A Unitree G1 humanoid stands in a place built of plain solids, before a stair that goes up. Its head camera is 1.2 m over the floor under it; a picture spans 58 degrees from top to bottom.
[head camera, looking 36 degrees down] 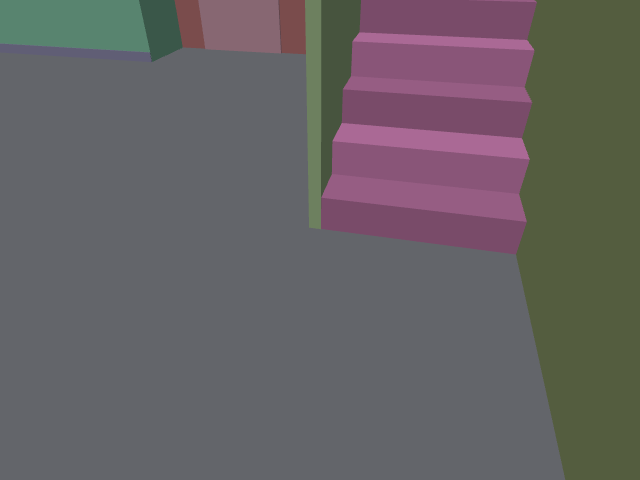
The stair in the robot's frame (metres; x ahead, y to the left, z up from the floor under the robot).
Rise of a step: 0.18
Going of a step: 0.24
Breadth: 0.90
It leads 13 degrees to the right of straight ahead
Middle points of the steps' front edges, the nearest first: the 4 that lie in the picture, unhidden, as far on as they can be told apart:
1.64 -0.44 0.18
1.88 -0.50 0.35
2.12 -0.55 0.53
2.35 -0.61 0.71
